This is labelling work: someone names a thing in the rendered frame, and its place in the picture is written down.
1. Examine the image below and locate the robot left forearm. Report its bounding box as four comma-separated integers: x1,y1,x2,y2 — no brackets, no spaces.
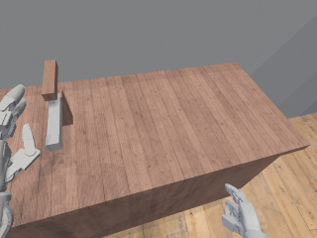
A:
0,191,15,238

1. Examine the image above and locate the left robot hand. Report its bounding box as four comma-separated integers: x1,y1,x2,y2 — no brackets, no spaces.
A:
0,84,41,192

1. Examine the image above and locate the tap lever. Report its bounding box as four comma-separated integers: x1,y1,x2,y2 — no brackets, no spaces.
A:
45,93,63,152

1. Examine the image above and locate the counter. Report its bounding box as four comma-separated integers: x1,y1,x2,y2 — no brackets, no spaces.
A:
0,59,311,238

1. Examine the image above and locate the right robot hand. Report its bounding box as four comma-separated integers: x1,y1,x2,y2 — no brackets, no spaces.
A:
222,183,262,238

